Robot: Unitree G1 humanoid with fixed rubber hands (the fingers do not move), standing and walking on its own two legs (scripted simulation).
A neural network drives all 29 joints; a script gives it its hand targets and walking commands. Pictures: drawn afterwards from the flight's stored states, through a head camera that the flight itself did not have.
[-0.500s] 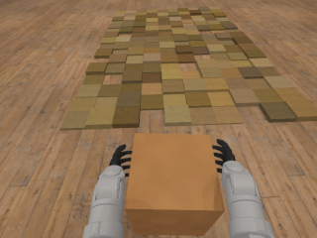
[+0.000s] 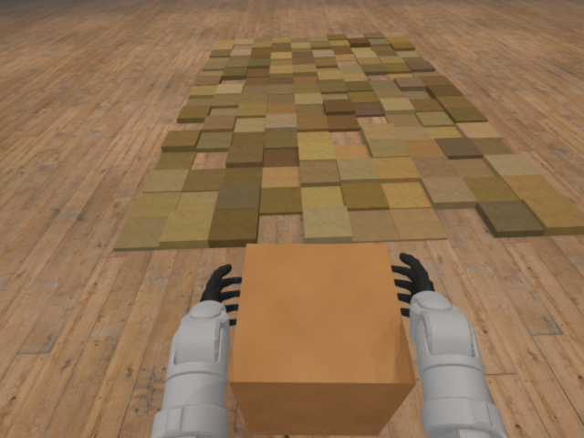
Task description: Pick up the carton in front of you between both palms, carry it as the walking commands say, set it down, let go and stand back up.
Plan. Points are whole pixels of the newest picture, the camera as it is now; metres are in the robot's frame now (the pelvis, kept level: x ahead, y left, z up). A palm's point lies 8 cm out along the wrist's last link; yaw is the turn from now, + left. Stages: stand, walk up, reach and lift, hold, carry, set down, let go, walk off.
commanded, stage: hold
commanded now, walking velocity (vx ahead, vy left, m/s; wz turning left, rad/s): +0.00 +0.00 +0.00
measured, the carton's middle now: (314, 343) +0.28 +0.00 -0.03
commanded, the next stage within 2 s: carry in 1.10 s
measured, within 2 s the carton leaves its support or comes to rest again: neither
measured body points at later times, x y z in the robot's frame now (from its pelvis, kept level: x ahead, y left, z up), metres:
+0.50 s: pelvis +0.00 +0.00 +0.00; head -0.05 +0.00 +0.45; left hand +0.30 +0.15 +0.04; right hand +0.31 -0.15 +0.05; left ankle +0.02 +0.13 -0.75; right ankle +0.01 -0.13 -0.75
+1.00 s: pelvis +0.00 +0.00 +0.00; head -0.05 +0.00 +0.45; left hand +0.30 +0.15 +0.04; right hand +0.30 -0.15 +0.05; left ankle +0.02 +0.13 -0.75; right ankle +0.01 -0.13 -0.75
